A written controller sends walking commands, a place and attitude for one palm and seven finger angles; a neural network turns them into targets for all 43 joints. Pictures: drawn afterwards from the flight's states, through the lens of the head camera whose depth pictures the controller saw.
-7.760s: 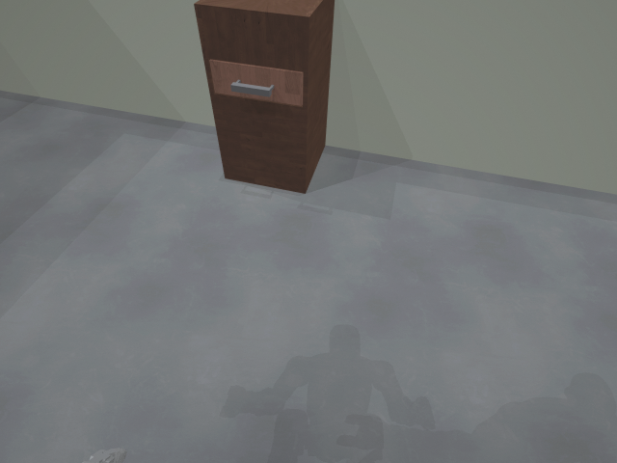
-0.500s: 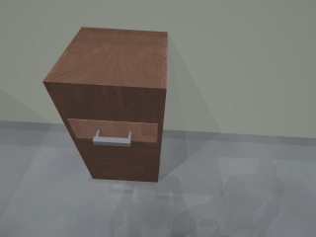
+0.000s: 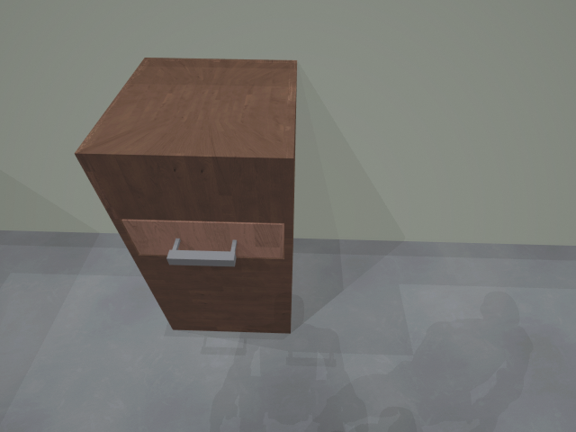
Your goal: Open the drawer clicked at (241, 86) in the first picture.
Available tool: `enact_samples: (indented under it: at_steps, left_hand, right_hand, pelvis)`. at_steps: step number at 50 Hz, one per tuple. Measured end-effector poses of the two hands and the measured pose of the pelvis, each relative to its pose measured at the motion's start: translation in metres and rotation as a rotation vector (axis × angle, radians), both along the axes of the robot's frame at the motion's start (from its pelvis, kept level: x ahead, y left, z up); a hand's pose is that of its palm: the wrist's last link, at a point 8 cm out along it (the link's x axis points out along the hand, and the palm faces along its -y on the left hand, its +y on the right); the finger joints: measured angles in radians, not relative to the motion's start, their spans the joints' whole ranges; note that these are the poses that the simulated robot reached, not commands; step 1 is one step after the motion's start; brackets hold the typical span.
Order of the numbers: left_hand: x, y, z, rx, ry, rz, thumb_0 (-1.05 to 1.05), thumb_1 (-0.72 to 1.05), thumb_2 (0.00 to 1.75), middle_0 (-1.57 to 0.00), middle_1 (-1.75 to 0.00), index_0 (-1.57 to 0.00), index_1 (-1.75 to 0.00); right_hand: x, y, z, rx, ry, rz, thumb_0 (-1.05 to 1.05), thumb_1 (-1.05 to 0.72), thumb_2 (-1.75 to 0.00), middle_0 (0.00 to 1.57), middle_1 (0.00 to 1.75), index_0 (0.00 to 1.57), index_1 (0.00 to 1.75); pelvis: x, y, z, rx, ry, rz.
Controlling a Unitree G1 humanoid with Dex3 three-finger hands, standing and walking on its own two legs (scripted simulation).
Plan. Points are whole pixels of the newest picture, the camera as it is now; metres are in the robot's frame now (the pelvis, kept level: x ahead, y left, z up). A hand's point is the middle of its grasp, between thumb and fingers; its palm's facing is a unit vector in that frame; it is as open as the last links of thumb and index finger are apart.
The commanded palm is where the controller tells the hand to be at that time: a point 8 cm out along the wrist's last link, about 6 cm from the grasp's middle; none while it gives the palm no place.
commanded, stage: look again from close up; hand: left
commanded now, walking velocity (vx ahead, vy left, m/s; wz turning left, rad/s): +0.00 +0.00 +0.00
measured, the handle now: (203, 250) +0.56 +0.25 -0.22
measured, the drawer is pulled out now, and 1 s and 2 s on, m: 0.00 0.00 0.00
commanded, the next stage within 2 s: raise the hand with hooked fingers in 0.08 s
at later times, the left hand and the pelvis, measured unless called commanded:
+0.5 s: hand (180, 382) +0.19 +0.17 -0.03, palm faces -0.03 -0.39 -0.92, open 8.0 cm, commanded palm +0.13 +0.20 -0.02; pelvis -0.03 -0.03 -0.02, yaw -2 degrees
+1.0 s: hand (157, 355) +0.22 +0.20 -0.01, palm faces +0.01 -0.11 -0.99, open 10.9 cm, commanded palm +0.19 +0.20 +0.04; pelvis -0.02 -0.03 -0.03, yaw -3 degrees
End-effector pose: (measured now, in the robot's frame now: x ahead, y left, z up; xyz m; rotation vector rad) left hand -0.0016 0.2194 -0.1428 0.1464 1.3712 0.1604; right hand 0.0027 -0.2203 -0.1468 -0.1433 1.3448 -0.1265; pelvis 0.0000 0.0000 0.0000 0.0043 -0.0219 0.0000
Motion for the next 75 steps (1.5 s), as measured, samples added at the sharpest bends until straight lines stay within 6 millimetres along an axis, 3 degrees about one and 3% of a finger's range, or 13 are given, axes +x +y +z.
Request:
enact_samples:
  at_steps: [11,17,20,23,26,29,32,35,40,46,55,63,75]
  left_hand:
    - [-0.008,-0.02,0.005,0.006,0.017,-0.034,0.01,0.91,0.89,-0.2,-0.3,-0.2,-0.3]
    - [0.1,0.008,0.103,0.393,-0.542,-0.256,0.04,0.91,0.88,-0.21,-0.33,-0.21,-0.33]
    - [0.152,-0.004,0.148,0.624,-0.759,-0.484,0.03,0.85,0.86,-0.21,-0.35,-0.21,-0.36]
    - [0.178,-0.024,0.166,0.806,-0.871,-0.681,0.02,0.78,0.83,-0.21,-0.39,-0.21,-0.39]
    - [0.172,-0.042,0.156,0.874,-0.875,-0.827,0.01,0.71,0.81,-0.21,-0.43,-0.21,-0.43]
    - [0.145,-0.05,0.134,0.887,-0.815,-0.928,0.01,0.64,0.78,-0.22,-0.47,-0.22,-0.47]
    - [0.117,-0.045,0.12,0.933,-0.747,-0.991,0.0,0.56,0.75,-0.24,-0.52,-0.24,-0.52]
    - [0.109,-0.031,0.125,1.033,-0.759,-1.009,0.0,0.48,0.72,-0.25,-0.56,-0.25,-0.57]
    - [0.144,-0.015,0.16,1.222,-0.93,-0.97,0.0,0.35,0.67,-0.27,-0.64,-0.27,-0.64]
    - [0.193,-0.016,0.185,1.234,-0.918,-0.894,0.0,0.22,0.61,-0.27,-0.73,-0.27,-0.73]
    - [0.202,-0.01,0.187,1.072,-0.833,-1.013,0.0,0.02,0.52,-0.29,-0.86,-0.29,-0.86]
    - [0.222,0.007,0.21,1.17,-0.975,-0.973,0.0,-0.17,0.44,-0.3,-0.98,-0.3,-0.98]
    - [0.264,0.01,0.245,1.16,-0.918,-0.974,0.0,-0.42,0.33,-0.32,-1.15,-0.32,-1.15]
  right_hand:
    - [-0.001,-0.018,0.004,-0.011,0.015,0.009,0.01,-0.92,-0.9,0.2,0.3,0.2,0.3]
    - [0.058,-0.041,0.016,-0.076,-0.375,-0.011,0.02,-0.92,-0.9,0.2,0.3,0.2,0.3]
    - [0.101,-0.05,0.025,-0.076,-0.55,0.035,0.02,-0.92,-0.9,0.2,0.3,0.2,0.3]
    - [0.138,-0.057,0.04,-0.075,-0.664,0.07,0.02,-0.91,-0.9,0.2,0.3,0.2,0.3]
    - [0.166,-0.062,0.053,-0.069,-0.697,0.106,0.02,-0.91,-0.9,0.2,0.3,0.2,0.3]
    - [0.186,-0.063,0.061,-0.071,-0.691,0.166,0.01,-0.91,-0.9,0.2,0.3,0.2,0.3]
    - [0.202,-0.06,0.06,-0.08,-0.68,0.227,0.01,-0.91,-0.9,0.2,0.3,0.2,0.3]
    - [0.212,-0.052,0.05,-0.076,-0.672,0.266,0.01,-0.91,-0.9,0.2,0.3,0.2,0.3]
    - [0.21,-0.031,0.023,-0.015,-0.664,0.274,0.01,-0.91,-0.9,0.2,0.3,0.2,0.3]
    - [0.174,-0.015,0.007,0.066,-0.57,0.159,0.02,-0.91,-0.9,0.2,0.3,0.2,0.3]
    - [0.13,-0.031,0.018,-0.037,-0.432,0.114,0.02,-0.9,-0.9,0.21,0.3,0.2,0.3]
    - [0.146,-0.036,0.03,-0.093,-0.466,0.114,0.02,-0.91,-0.9,0.2,0.3,0.2,0.3]
    - [0.184,0.006,0.053,0.005,-0.563,0.132,0.02,-0.91,-0.9,0.2,0.3,0.2,0.3]
  pelvis:
    - [-0.004,-0.016,0.002,-0.004,0.017,-0.002]
    - [-0.011,-0.021,-0.004,0.016,0.046,0.005]
    - [-0.019,-0.024,-0.011,0.022,0.088,0.008]
    - [-0.024,-0.029,-0.017,0.033,0.127,-0.016]
    - [-0.026,-0.035,-0.022,0.049,0.157,-0.048]
    - [-0.027,-0.041,-0.027,0.057,0.178,-0.067]
    - [-0.027,-0.046,-0.033,0.051,0.193,-0.057]
    - [-0.028,-0.047,-0.042,0.043,0.204,-0.036]
    - [-0.031,-0.044,-0.056,0.028,0.215,-0.013]
    - [-0.028,-0.035,-0.046,0.028,0.191,-0.028]
    - [-0.017,-0.021,-0.022,0.022,0.145,-0.044]
    - [-0.014,-0.007,-0.021,0.005,0.137,-0.034]
    - [-0.008,0.001,-0.008,0.006,0.087,-0.035]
